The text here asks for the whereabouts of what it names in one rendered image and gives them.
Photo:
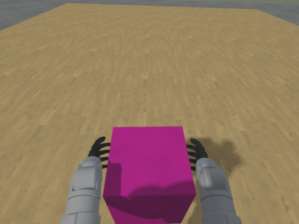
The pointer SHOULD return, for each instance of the right robot forearm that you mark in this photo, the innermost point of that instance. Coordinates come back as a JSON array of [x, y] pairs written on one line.
[[215, 194]]

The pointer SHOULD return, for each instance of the left robot hand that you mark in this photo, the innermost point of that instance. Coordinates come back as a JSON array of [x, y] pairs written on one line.
[[95, 150]]

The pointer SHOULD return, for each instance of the carton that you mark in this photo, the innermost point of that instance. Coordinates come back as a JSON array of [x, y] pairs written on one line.
[[149, 178]]

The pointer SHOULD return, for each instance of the left robot forearm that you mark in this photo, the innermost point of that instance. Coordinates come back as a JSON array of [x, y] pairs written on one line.
[[84, 193]]

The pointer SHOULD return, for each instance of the right robot hand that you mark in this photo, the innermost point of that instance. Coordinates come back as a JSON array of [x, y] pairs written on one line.
[[200, 152]]

